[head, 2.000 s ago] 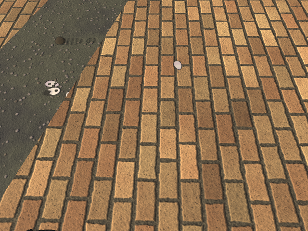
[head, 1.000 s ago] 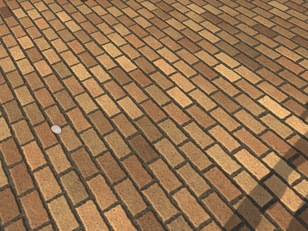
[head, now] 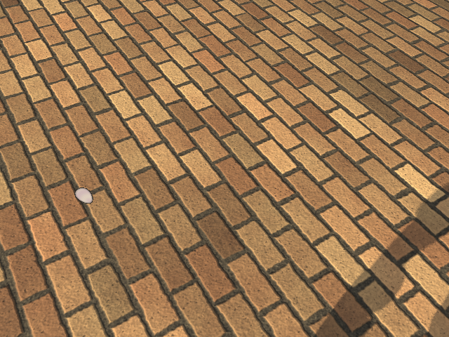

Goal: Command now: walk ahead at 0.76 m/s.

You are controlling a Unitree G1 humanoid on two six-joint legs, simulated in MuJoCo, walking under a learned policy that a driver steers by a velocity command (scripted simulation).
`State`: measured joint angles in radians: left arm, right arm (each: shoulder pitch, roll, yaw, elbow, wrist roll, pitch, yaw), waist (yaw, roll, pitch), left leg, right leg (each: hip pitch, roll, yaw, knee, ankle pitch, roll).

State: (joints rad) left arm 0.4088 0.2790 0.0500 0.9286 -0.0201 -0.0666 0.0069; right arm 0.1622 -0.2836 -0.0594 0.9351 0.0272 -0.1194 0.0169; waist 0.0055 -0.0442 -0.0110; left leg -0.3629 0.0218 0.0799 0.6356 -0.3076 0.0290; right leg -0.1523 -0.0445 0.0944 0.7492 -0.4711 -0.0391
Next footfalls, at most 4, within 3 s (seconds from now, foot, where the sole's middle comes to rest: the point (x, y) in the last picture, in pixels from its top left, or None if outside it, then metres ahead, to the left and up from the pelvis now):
0.46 right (261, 319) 0.56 -0.11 -0.76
0.92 left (160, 219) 0.90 0.23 -0.76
1.44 right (177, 170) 1.13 0.19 -0.76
1.78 left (145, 224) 0.88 0.28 -0.76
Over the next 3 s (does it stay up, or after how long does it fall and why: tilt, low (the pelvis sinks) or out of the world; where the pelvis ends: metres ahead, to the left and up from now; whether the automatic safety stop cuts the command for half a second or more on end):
stays up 1.40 0.66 0.01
